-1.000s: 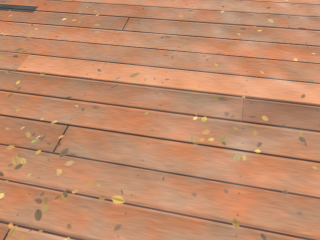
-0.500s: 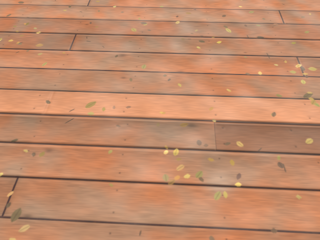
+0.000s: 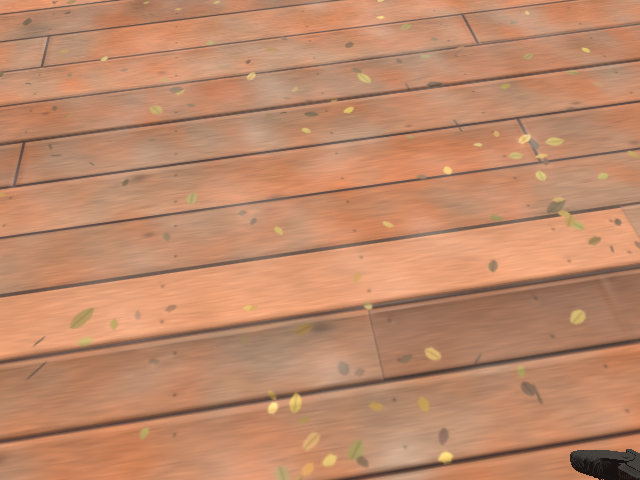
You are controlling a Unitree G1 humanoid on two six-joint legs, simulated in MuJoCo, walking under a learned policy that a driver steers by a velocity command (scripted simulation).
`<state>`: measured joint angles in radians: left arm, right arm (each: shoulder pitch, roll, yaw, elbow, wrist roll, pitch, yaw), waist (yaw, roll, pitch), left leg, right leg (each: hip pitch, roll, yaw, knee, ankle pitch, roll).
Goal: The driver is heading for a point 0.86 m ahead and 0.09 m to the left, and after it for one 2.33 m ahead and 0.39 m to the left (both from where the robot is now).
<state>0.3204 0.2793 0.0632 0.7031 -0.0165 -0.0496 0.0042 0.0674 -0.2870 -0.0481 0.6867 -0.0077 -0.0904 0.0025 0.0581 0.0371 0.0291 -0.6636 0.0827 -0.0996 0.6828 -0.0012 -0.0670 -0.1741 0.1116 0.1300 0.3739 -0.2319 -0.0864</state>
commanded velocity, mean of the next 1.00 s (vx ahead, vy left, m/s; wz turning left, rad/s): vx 0.50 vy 0.00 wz -0.01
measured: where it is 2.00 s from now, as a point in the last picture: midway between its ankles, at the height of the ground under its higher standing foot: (371, 345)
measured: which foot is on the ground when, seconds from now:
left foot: up 0.00-0.12, down 0.14-0.68, up 0.70-1.00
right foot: down 0.00-0.16, up 0.18-0.64, down 0.66-1.00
